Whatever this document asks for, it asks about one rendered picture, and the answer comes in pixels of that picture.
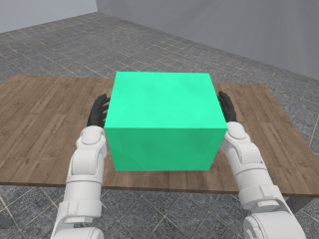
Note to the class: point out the right robot hand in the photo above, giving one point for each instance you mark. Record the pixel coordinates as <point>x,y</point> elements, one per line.
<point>227,107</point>

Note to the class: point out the robot left upper arm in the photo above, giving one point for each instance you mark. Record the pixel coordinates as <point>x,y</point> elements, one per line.
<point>79,233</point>

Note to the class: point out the robot right upper arm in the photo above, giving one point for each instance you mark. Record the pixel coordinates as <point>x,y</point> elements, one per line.
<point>271,225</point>

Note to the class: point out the left robot forearm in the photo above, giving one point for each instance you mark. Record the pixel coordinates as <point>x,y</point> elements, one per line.
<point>82,195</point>

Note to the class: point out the table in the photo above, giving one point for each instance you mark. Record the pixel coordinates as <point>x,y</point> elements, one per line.
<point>42,117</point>

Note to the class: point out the right robot forearm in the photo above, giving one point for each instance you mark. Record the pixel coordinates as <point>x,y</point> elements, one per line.
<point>257,192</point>

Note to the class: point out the left robot hand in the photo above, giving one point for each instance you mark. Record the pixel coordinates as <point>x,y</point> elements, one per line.
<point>97,114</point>

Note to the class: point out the carton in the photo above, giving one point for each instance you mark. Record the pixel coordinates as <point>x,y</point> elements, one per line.
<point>164,122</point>

